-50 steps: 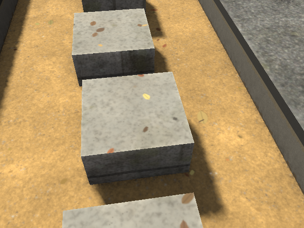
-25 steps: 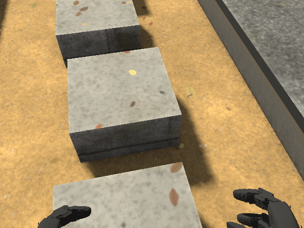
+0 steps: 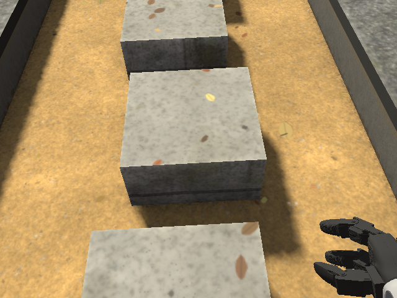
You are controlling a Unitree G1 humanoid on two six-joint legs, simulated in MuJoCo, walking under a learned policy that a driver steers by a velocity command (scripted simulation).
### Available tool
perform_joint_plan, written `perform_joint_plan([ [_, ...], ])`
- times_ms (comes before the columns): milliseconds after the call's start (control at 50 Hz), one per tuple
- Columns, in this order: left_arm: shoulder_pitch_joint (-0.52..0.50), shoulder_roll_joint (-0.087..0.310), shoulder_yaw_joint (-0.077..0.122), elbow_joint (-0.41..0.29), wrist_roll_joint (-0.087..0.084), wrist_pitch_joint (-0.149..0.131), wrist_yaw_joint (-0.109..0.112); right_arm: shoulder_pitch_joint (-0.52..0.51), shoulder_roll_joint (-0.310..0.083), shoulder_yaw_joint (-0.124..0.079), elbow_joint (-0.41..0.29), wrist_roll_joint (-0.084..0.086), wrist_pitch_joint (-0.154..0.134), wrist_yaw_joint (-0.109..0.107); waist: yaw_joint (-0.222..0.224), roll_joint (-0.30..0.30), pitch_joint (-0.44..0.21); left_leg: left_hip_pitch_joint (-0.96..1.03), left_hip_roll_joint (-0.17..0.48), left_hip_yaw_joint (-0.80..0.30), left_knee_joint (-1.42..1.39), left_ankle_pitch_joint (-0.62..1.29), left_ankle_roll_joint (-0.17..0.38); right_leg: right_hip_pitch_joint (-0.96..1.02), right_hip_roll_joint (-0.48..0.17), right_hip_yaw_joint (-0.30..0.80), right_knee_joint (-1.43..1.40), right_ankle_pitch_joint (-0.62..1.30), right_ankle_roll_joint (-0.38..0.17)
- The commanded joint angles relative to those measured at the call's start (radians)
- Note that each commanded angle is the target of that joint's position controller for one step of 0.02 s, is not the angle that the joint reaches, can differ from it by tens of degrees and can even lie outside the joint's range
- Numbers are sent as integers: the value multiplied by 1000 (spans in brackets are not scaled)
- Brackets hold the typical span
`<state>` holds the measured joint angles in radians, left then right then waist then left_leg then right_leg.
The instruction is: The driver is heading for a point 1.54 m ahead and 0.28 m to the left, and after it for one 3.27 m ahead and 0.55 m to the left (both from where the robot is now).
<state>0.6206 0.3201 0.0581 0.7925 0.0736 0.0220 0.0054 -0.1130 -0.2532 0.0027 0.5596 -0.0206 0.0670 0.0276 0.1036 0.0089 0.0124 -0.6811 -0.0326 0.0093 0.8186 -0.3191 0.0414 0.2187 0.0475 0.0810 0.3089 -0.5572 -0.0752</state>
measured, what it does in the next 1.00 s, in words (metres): walks ahead: left foot, then right foot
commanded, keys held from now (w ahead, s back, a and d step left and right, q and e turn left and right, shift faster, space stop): w+shift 1.00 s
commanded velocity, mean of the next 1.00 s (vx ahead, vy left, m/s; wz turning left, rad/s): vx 1.00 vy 0.00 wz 0.00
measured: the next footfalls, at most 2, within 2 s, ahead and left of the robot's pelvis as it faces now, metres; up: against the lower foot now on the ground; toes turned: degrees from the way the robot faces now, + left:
left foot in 0.04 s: +0.22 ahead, +0.10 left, +0.00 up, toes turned +0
right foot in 0.50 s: +0.46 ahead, -0.04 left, +0.00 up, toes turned -3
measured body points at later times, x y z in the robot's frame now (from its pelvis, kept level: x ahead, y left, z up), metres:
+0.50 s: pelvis +0.35 +0.02 +0.02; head +0.34 +0.02 +0.47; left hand +0.56 +0.26 -0.04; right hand +0.38 -0.25 -0.11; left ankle +0.19 +0.10 -0.68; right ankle +0.42 -0.04 -0.70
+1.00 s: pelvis +0.76 +0.08 -0.04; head +0.80 +0.09 +0.40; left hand +0.59 +0.36 -0.15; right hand +1.06 -0.14 -0.06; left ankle +1.04 +0.22 -0.69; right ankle +0.42 -0.04 -0.70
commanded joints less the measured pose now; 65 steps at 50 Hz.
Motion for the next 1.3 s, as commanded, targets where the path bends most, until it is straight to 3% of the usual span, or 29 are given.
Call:
perform_joint_plan([
  [20,8,156,32,-2,-20,-11,4,-239,-13,-3,-102,-30,-28,9,-2,-65,154,-36,-58,131,-157,-81,64,-1,-263,120,-120,1030,-140],
  [80,-94,117,11,-26,-76,-34,-26,256,-75,-50,66,-30,-56,-1,-222,-129,-109,829,-73,62,-197,59,198,-522,-166,-45,410,1321,-58],
  [100,-194,132,11,-75,-88,-67,-42,535,-151,-88,132,-29,-64,-2,-340,-41,-219,1238,113,-260,-228,-12,271,-939,-93,-62,743,961,-22],
  [120,-256,78,3,-113,-78,-85,-35,561,-196,-103,164,-20,-81,-3,-304,29,-346,1203,291,-556,-327,-62,302,-981,4,-41,1031,226,-5],
  [180,-310,71,-2,-150,-67,-99,-28,316,-121,-83,181,-21,-130,-39,-162,-125,-86,695,265,-497,-463,-70,230,-920,-93,92,940,419,-49],
  [260,-275,-21,-41,-173,-30,-47,-15,302,-14,-55,261,-1,-182,-39,-23,63,-14,409,157,-303,-556,-19,190,-897,-68,124,942,374,-17],
  [340,-445,58,-38,-250,-61,-63,-17,288,-95,-66,201,-5,-209,-28,-46,66,54,174,196,-223,-807,-10,224,-729,-106,-14,668,487,50],
  [380,-424,49,-28,-211,-88,-76,-31,262,-99,-58,184,0,-225,-22,-46,14,31,106,146,-111,-860,225,213,-452,-58,-135,626,585,28],
  [460,-168,71,-1,-125,-71,-73,-50,377,-204,-71,220,-2,-193,-38,62,32,-96,467,130,-1,-294,956,188,-282,56,-212,317,278,-43],
  [500,35,90,14,-43,-44,-78,-15,268,-110,-46,182,2,-171,-46,174,-75,-122,254,52,-16,341,447,156,-71,-76,-106,236,302,-60],
  [520,-40,39,-26,-64,-28,-93,-20,269,76,3,125,3,-177,-48,60,-175,-56,3,-47,-144,647,-120,165,-106,-224,169,350,456,-1],
  [540,-152,74,-11,-103,-17,-101,-9,388,-2,-17,56,50,-186,-34,-54,-263,-154,-146,-101,-244,693,-17,128,-51,-366,601,146,478,-66],
  [580,-250,39,1,-138,-48,-139,-13,311,-108,-31,69,24,-174,-42,-58,-28,-69,-159,-2,-203,686,161,68,-217,-390,497,27,372,-150],
  [620,-254,18,-8,-102,-65,-186,-21,284,-86,-32,61,8,-145,-26,-106,48,23,-77,37,-208,538,150,22,-403,-327,346,-17,497,-152],
  [720,-193,96,19,-11,-71,-208,-18,131,-55,-20,-11,-13,-100,23,-87,-7,86,143,71,13,158,257,23,-482,-196,71,-224,690,-117],
  [780,-196,87,8,5,-46,-181,-34,310,-93,-57,73,-7,-96,22,-138,-21,-16,262,60,52,194,394,80,-346,-167,-66,-89,977,-131],
  [860,195,101,39,186,-27,-182,16,-96,-157,-100,-70,-24,-119,5,76,-44,193,-809,117,-172,117,190,87,524,-386,225,-15,643,-154],
  [920,128,127,34,202,-11,-195,72,-238,-154,-87,-140,-28,-144,3,59,-71,226,-764,140,-66,112,166,50,383,-328,93,-66,614,-93],
  [960,32,96,26,177,9,-185,72,-258,-81,-43,-186,11,-148,20,-4,-13,263,-629,127,-12,9,136,40,201,-273,3,-210,706,-59],
  [980,-83,75,13,133,-39,-157,47,-202,9,7,-175,23,-138,80,-46,203,189,-56,93,111,-268,413,47,-172,-238,-48,-432,615,-79],
  [1000,-65,131,21,142,-76,-137,38,-139,54,8,-137,30,-116,93,-59,76,158,277,62,101,-266,582,55,-304,-277,-50,-494,714,-86],
  [1040,-91,217,26,93,-72,-117,14,430,-191,-90,60,-6,-52,15,-307,-57,-194,821,-121,200,66,33,144,-367,-252,-193,148,1534,-44],
  [1060,11,132,-19,86,-92,-112,11,562,-202,-99,81,-31,-79,-7,-312,13,-319,1260,67,-167,103,-115,304,-818,-208,-116,661,1427,-8],
  [1080,-64,123,-25,51,-100,-119,19,644,-267,-127,70,-31,-97,-28,-363,142,-519,1248,336,-516,-152,-94,315,-809,-48,-132,1154,682,18],
  [1100,-87,70,-30,30,-72,-123,21,600,-274,-118,101,-17,-109,-29,-255,60,-633,1155,373,-653,-230,23,223,-726,1,25,1219,225,11],
  [1120,-176,37,-46,-21,-68,-128,17,569,-304,-124,153,-6,-117,-33,-223,-44,-497,980,369,-692,-316,90,185,-751,-37,45,1177,231,7],
  [1160,-184,33,-52,-55,-67,-119,-6,476,-227,-106,211,-2,-126,-33,-139,7,-238,694,301,-600,-381,108,200,-820,-100,20,1083,293,-25],
  [1240,-358,-91,-58,-93,-49,-40,-20,558,-10,-51,361,-24,-159,-32,-96,-3,-18,276,302,-461,-484,-165,220,-793,-115,13,1094,279,-10],
  [1300,-451,-90,-87,-219,-48,-50,-15,378,-101,-65,277,-19,-169,-40,14,71,35,86,231,-262,-694,-264,177,-869,-121,28,926,401,17],
])
Velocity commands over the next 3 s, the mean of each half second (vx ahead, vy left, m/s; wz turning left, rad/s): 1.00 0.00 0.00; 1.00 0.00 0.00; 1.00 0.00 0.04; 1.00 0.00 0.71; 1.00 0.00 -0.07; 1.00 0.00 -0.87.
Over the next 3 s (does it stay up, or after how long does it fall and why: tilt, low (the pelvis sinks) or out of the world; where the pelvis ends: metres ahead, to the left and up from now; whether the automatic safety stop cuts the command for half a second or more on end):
stays up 2.48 0.69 -0.01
